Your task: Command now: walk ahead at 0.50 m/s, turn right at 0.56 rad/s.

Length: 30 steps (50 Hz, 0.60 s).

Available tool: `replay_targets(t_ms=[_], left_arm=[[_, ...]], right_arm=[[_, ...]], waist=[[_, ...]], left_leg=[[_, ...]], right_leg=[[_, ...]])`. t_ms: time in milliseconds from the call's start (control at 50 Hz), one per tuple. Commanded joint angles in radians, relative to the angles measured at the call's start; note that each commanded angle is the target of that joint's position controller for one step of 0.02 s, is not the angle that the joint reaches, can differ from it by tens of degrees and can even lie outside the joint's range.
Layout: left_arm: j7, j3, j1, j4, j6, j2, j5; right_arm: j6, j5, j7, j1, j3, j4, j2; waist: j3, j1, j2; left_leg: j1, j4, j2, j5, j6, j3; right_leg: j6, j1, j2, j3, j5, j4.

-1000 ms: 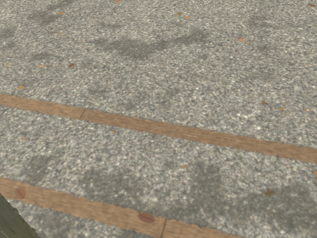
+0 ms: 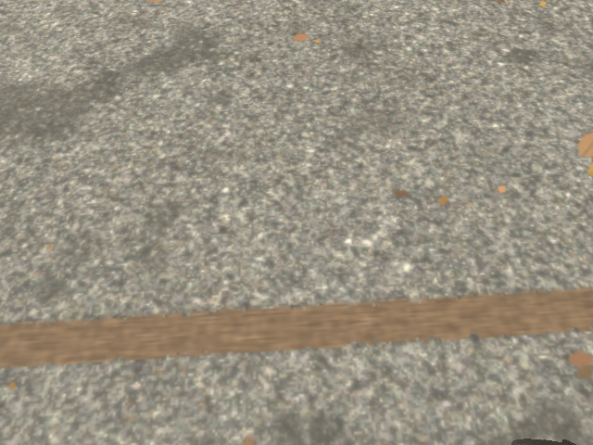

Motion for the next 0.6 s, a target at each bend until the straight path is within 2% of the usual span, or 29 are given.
replay_targets(t_ms=[20, 40, 60, 80, 100, 120, 140, 160, 180, 200, 220, 240, 260, 280, 320, 340, 360, 400, 460, 520, 540, 580, 600], left_arm=[[0.017, 0.038, 0.012, -0.062, -0.013, 0.145, -0.02], [0.012, 0.038, 0.016, -0.068, -0.014, 0.15, -0.02], [0.009, 0.041, 0.018, -0.072, -0.011, 0.157, -0.028], [0.009, 0.037, 0.018, -0.084, -0.013, 0.144, -0.027], [0.01, 0.027, -0.011, -0.101, -0.017, 0.113, -0.009], [0.001, 0.007, -0.025, -0.123, -0.024, 0.05, 0.008], [-0.008, -0.008, 0.113, -0.156, -0.038, 0.001, -0.026], [-0.004, 0.013, 0.11, -0.131, -0.038, 0.124, -0.037], [-0.004, 0.03, -0.006, -0.143, -0.028, 0.165, -0.022], [-0.001, 0.031, -0.049, -0.159, -0.021, 0.154, -0.007], [-0.001, 0.035, -0.065, -0.168, -0.017, 0.146, 0.005], [-0.007, 0.048, -0.061, -0.165, -0.007, 0.16, -0.004], [-0.011, 0.048, -0.06, -0.172, 0.001, 0.145, -0.011], [-0.013, 0.044, -0.075, -0.183, 0.007, 0.124, -0.009], [-0.017, 0.039, -0.105, -0.211, 0.012, 0.109, -0.005], [-0.02, 0.034, -0.128, -0.225, 0.011, 0.101, -0.002], [-0.02, 0.025, -0.151, -0.236, 0.01, 0.072, -0.001], [-0.029, 0.027, -0.186, -0.24, 0.012, 0.075, -0.003], [-0.054, 0.019, -0.291, -0.272, 0.006, 0.066, -0.002], [-0.076, 0.017, -0.362, -0.308, 0.005, 0.071, -0.009], [-0.083, 0.02, -0.364, -0.322, 0.003, 0.086, -0.004], [-0.086, 0.038, -0.315, -0.326, 0.008, 0.122, 0.004], [-0.085, 0.055, -0.215, -0.305, 0.01, 0.152, 0.002]], right_arm=[[0.0, 0.01, 0.01, 0.007, -0.017, -0.052, -0.05], [-0.008, 0.007, 0.011, -0.012, -0.027, -0.067, -0.076], [-0.019, 0.004, 0.015, -0.007, -0.035, -0.069, -0.092], [-0.025, 0.011, 0.016, 0.024, -0.043, -0.065, -0.107], [-0.03, 0.008, 0.014, 0.121, -0.057, -0.043, -0.133], [-0.031, 0.008, 0.005, 0.293, -0.072, -0.023, -0.193], [-0.025, -0.009, 0.01, 0.413, -0.096, 0.026, -0.296], [-0.024, -0.001, 0.009, 0.354, -0.081, 0.001, -0.209], [-0.017, 0.024, 0.009, 0.303, -0.066, -0.017, -0.134], [-0.013, 0.013, 0.014, 0.237, -0.057, -0.026, -0.109], [-0.011, 0.01, 0.018, 0.199, -0.052, -0.022, -0.088], [-0.013, 0.008, 0.023, 0.151, -0.047, -0.035, -0.077], [-0.017, 0.008, 0.028, 0.147, -0.049, -0.03, -0.075], [-0.022, 0.012, 0.031, 0.16, -0.053, -0.02, -0.082], [-0.024, 0.01, 0.026, 0.176, -0.063, -0.007, -0.115], [-0.021, 0.007, 0.019, 0.192, -0.069, 0.007, -0.133], [-0.019, 0.003, 0.01, 0.211, -0.072, 0.022, -0.149], [-0.01, 0.012, 0.006, 0.218, -0.066, 0.031, -0.131], [-0.001, 0.018, 0.002, 0.252, -0.066, 0.045, -0.154], [0.012, 0.029, 0.005, 0.294, -0.07, 0.062, -0.185], [0.017, 0.031, 0.003, 0.286, -0.074, 0.06, -0.216], [0.028, 0.038, -0.002, 0.279, -0.082, 0.058, -0.25], [0.036, 0.038, -0.007, 0.273, -0.083, 0.058, -0.258]], waist=[[-0.078, -0.023, -0.13], [-0.056, -0.028, -0.124], [-0.06, -0.037, -0.142], [-0.073, -0.062, -0.138], [-0.108, -0.12, -0.106], [-0.216, -0.181, -0.008], [-0.312, -0.118, 0.335], [-0.223, -0.112, 0.196], [-0.098, -0.148, 0.078], [-0.05, -0.122, 0.02], [-0.029, -0.099, 0.028], [-0.026, -0.078, 0.075], [-0.026, -0.073, 0.09], [-0.024, -0.075, 0.083], [-0.021, -0.07, 0.058], [-0.015, -0.074, 0.046], [-0.012, -0.074, 0.048], [-0.012, -0.081, 0.05], [0.008, -0.112, 0.039], [0.039, -0.125, 0.047], [0.039, -0.114, 0.048], [-0.009, -0.064, 0.084], [-0.061, -0.002, 0.092]], left_leg=[[0.307, -0.15, -0.082, 0.077, 0.009, 0.074], [0.298, -0.178, -0.084, 0.034, 0.025, 0.073], [0.316, -0.207, -0.086, 0.006, 0.054, 0.067], [0.381, -0.238, -0.084, -0.001, 0.078, 0.059], [0.536, -0.246, -0.049, -0.027, 0.107, 0.029], [0.776, -0.286, 0.119, -0.083, 0.176, -0.144], [0.995, -0.437, 0.364, -0.285, 0.366, -0.655], [0.948, -0.468, 0.391, -0.511, 0.361, -0.735], [0.836, -0.464, 0.327, -0.476, 0.308, -0.523], [0.735, -0.481, 0.266, -0.329, 0.267, -0.397], [0.659, -0.504, 0.226, -0.211, 0.249, -0.297], [0.602, -0.518, 0.182, -0.126, 0.229, -0.19], [0.575, -0.54, 0.164, -0.075, 0.224, -0.131], [0.57, -0.56, 0.163, -0.02, 0.232, -0.089], [0.58, -0.583, 0.174, 0.071, 0.247, -0.031], [0.589, -0.589, 0.182, 0.115, 0.249, 0.005], [0.599, -0.592, 0.197, 0.169, 0.252, 0.027], [0.627, -0.571, 0.178, 0.222, 0.23, 0.113], [0.631, -0.555, 0.167, 0.19, 0.206, 0.194], [0.691, -0.527, 0.198, 0.241, 0.192, 0.226], [0.71, -0.505, 0.208, 0.327, 0.192, 0.238], [0.75, -0.376, 0.215, 0.677, 0.177, 0.272], [0.749, -0.234, 0.202, 0.81, 0.165, 0.294]], right_leg=[[-0.159, -0.109, -0.224, 0.218, 0.261, -0.138], [-0.151, -0.079, -0.231, 0.253, 0.196, -0.107], [-0.135, -0.044, -0.234, 0.277, 0.176, -0.072], [-0.118, -0.038, -0.229, 0.294, 0.168, -0.028], [-0.087, -0.099, -0.188, 0.264, 0.177, 0.084], [-0.037, -0.213, -0.107, 0.158, 0.081, 0.365], [0.007, -0.49, 0.015, 0.085, -0.322, 0.682], [0.013, -0.626, -0.074, 0.099, -0.29, 0.818], [0.018, -0.659, -0.126, 0.063, -0.194, 0.813], [0.015, -0.612, -0.161, 0.032, -0.113, 0.782], [0.017, -0.569, -0.189, 0.03, -0.063, 0.731], [0.029, -0.511, -0.215, 0.018, -0.031, 0.687], [0.037, -0.48, -0.223, -0.003, -0.013, 0.664], [0.047, -0.477, -0.23, -0.017, 0.01, 0.648], [0.065, -0.502, -0.238, -0.017, 0.072, 0.592], [0.075, -0.516, -0.242, -0.02, 0.108, 0.55], [0.076, -0.525, -0.241, -0.023, 0.15, 0.508], [0.069, -0.514, -0.233, -0.041, 0.241, 0.411], [0.06, -0.453, -0.217, -0.108, 0.329, 0.27], [0.032, -0.43, -0.199, -0.159, 0.251, 0.197], [0.018, -0.407, -0.185, -0.181, 0.211, 0.178], [-0.023, -0.29, -0.123, -0.241, 0.087, 0.167], [-0.053, -0.166, -0.079, -0.267, 0.07, 0.126]])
